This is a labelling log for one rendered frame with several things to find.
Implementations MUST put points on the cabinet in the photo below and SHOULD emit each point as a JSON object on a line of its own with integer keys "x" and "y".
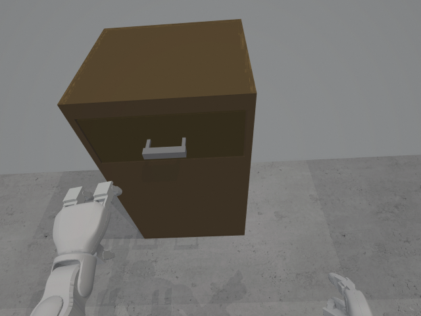
{"x": 168, "y": 69}

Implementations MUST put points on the handle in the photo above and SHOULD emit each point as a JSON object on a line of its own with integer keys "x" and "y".
{"x": 164, "y": 152}

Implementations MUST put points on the left robot hand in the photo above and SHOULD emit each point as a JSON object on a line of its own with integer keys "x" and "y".
{"x": 80, "y": 226}

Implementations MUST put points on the drawer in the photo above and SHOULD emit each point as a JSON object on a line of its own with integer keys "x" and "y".
{"x": 208, "y": 134}

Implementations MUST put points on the right robot hand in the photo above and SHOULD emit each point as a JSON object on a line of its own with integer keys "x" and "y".
{"x": 355, "y": 303}

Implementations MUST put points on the robot left forearm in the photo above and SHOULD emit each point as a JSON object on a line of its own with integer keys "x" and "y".
{"x": 69, "y": 286}

